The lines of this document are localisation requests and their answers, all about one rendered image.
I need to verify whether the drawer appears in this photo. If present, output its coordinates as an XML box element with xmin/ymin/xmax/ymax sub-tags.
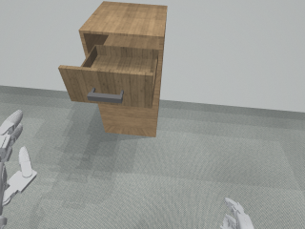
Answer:
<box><xmin>58</xmin><ymin>44</ymin><xmax>159</xmax><ymax>109</ymax></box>

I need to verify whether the robot right hand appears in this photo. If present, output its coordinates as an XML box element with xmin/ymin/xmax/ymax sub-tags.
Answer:
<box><xmin>220</xmin><ymin>198</ymin><xmax>255</xmax><ymax>229</ymax></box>

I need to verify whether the robot left hand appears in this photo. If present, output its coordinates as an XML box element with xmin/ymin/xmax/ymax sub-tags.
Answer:
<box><xmin>0</xmin><ymin>110</ymin><xmax>37</xmax><ymax>216</ymax></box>

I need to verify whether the handle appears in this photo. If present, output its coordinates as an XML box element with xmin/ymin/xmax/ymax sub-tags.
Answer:
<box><xmin>87</xmin><ymin>88</ymin><xmax>124</xmax><ymax>104</ymax></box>

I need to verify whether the cabinet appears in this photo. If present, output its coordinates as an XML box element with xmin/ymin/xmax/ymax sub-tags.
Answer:
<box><xmin>78</xmin><ymin>1</ymin><xmax>168</xmax><ymax>137</ymax></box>

